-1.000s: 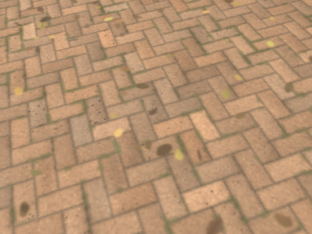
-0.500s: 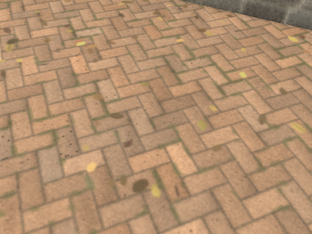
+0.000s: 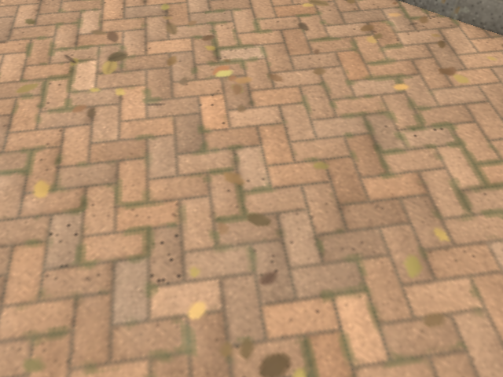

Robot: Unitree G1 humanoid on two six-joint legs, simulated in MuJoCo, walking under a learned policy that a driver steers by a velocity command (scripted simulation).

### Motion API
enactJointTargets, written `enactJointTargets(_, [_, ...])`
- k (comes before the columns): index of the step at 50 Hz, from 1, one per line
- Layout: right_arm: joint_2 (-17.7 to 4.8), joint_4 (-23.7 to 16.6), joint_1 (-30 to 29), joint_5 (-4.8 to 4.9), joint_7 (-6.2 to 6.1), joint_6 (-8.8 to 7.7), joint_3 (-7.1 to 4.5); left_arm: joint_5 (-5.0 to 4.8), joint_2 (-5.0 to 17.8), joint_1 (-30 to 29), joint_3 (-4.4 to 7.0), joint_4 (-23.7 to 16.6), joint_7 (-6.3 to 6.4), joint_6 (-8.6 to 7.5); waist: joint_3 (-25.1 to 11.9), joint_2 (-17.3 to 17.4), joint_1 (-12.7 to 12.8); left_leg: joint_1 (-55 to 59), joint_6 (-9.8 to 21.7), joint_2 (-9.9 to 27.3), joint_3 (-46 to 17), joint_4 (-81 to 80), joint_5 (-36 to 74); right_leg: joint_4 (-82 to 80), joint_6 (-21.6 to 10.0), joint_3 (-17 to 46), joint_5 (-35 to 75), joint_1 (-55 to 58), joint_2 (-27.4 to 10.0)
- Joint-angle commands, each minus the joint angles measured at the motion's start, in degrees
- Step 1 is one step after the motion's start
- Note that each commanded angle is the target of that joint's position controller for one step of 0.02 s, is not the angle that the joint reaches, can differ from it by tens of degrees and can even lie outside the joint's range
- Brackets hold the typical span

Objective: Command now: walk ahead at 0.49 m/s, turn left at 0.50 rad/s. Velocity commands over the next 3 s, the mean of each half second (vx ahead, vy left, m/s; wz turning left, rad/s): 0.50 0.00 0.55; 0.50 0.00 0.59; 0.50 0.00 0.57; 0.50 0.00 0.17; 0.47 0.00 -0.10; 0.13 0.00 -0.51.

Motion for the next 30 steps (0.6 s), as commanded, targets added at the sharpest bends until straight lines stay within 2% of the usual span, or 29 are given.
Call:
enactJointTargets(1, [-0.82,-5.70,-6.94,-0.14,0.76,-0.51,0.64,-0.13,8.11,0.50,1.43,-2.09,0.69,-0.79,3.97,-5.24,-0.09,3.94,1.01,-1.02,3.38,-7.75,2.03,-5.30,-4.87,2.24,30.14,-4.31,-16.26])
enactJointTargets(3, [-1.83,-6.26,-6.98,-0.36,0.58,-0.41,0.31,-0.05,8.93,1.19,1.61,-1.46,1.08,-0.20,3.02,-5.27,-0.66,5.64,2.67,-2.90,4.78,-10.18,-1.49,-1.21,-4.32,0.57,41.34,0.74,-17.08])
enactJointTargets(5, [-3.26,-5.61,-3.42,-0.55,0.05,-0.21,-0.35,0.21,10.52,1.02,2.05,-1.30,1.52,0.69,-0.19,-6.90,-2.42,10.83,4.93,-6.59,6.79,-10.64,-8.02,7.69,-3.78,-0.97,57.42,4.35,-17.37])
enactJointTargets(6, [-4.26,-4.51,0.94,-0.54,-0.22,-0.31,-0.93,0.36,11.39,0.84,2.31,-1.40,1.57,1.38,-2.81,-7.19,-4.20,15.59,6.30,-8.63,7.15,-11.63,-10.97,15.52,-3.79,-1.28,61.11,4.68,-17.42])
enactJointTargets(7, [-5.70,-2.62,7.62,-0.77,-0.63,-0.70,-1.82,0.28,12.00,0.58,2.45,-1.77,1.43,2.01,-6.61,-6.47,-6.88,24.35,7.92,-10.25,6.37,-14.98,-11.24,26.43,-3.27,-1.52,57.28,1.65,-17.27])
enactJointTargets(8, [-9.54,-0.37,15.97,-1.51,-1.52,-0.91,-3.47,0.32,11.70,0.06,2.35,-3.02,1.12,2.18,-11.34,-2.47,-10.73,37.43,10.64,-6.12,-1.30,-18.60,-14.41,42.66,-1.51,-1.92,43.22,-8.37,-15.84])
enactJointTargets(9, [-16.14,-1.40,14.99,-1.50,-2.33,-0.64,-5.02,-0.38,4.13,3.09,0.93,-6.89,-0.17,1.88,-16.21,11.49,-5.64,55.81,19.16,12.53,-30.68,-20.27,-13.45,64.39,1.98,-0.15,-11.60,-34.08,-5.68])
enactJointTargets(10, [-16.52,-2.15,17.79,0.30,-2.57,0.22,-5.11,-0.45,9.09,-4.58,1.88,-9.69,-0.43,1.25,-19.21,5.16,-8.81,57.22,22.03,15.60,-46.83,-29.33,-14.72,71.92,2.54,12.52,-15.18,-42.95,-0.28])
enactJointTargets(11, [-14.91,-1.45,14.64,0.69,-3.27,0.45,-4.71,-0.71,8.89,-9.76,1.66,-11.38,-0.69,0.36,-10.32,1.60,-7.56,51.63,19.37,14.18,-36.64,-30.87,-11.84,69.02,1.69,15.65,-8.20,-47.74,-4.72])
enactJointTargets(12, [-11.92,-1.53,11.70,1.15,-3.49,0.17,-4.03,-0.78,8.65,-9.23,1.39,-11.04,-0.61,-0.32,-5.72,-1.47,-5.03,43.62,16.75,11.93,-30.95,-31.71,-5.44,62.77,1.42,15.51,-3.81,-44.70,-6.87])
enactJointTargets(13, [-10.01,-1.94,8.76,1.19,-3.62,-0.30,-3.53,-0.20,8.64,-8.46,1.54,-10.15,-0.44,0.00,-3.08,-3.65,-2.42,37.47,14.49,8.72,-25.93,-32.28,1.28,58.35,1.74,15.71,-2.70,-40.73,-8.29])
enactJointTargets(14, [-8.59,-2.26,7.07,1.58,-3.80,-0.80,-3.00,0.94,8.49,-6.96,1.52,-9.92,-0.44,1.14,-2.89,-3.62,-0.43,33.30,13.66,6.44,-22.39,-32.88,5.93,55.80,2.58,15.94,-2.51,-36.67,-8.79])
enactJointTargets(16, [-8.53,-2.34,7.56,1.91,-3.50,-2.05,-2.68,1.79,7.46,-6.01,1.42,-10.02,-0.86,3.19,-3.67,-3.00,0.94,30.15,13.24,4.12,-19.37,-33.40,10.66,51.91,3.98,15.46,-2.69,-33.56,-8.82])
enactJointTargets(19, [-10.70,-1.95,10.60,1.73,-3.18,-2.54,-3.18,1.68,6.90,-11.14,1.25,-12.24,-1.26,4.30,-1.91,-1.44,-0.14,27.96,12.26,2.04,-18.17,-35.33,7.69,45.15,5.51,14.19,3.11,-36.33,-8.71])
enactJointTargets(22, [-10.63,-1.52,14.61,1.67,-3.06,-2.38,-3.17,1.39,7.57,-18.59,1.30,-14.92,-1.26,4.47,-0.23,0.18,-3.00,30.87,10.63,1.46,-19.68,-35.94,5.15,37.62,6.11,14.31,9.65,-41.21,-8.20])
enactJointTargets(27, [-10.84,-1.05,19.76,1.30,-3.51,-2.23,-3.14,1.05,7.73,-26.89,0.78,-18.28,-1.72,3.99,-0.06,1.47,-6.27,38.02,9.51,1.52,-21.51,-32.72,9.82,28.60,5.44,14.64,14.24,-43.77,-5.63])
enactJointTargets(30, [-11.49,-1.23,21.05,0.77,-4.07,-2.06,-3.24,0.58,8.14,-30.21,0.39,-20.42,-1.96,3.21,0.30,2.57,-7.03,40.55,8.88,2.37,-23.30,-29.68,14.82,23.19,4.25,14.57,13.13,-41.52,-3.68])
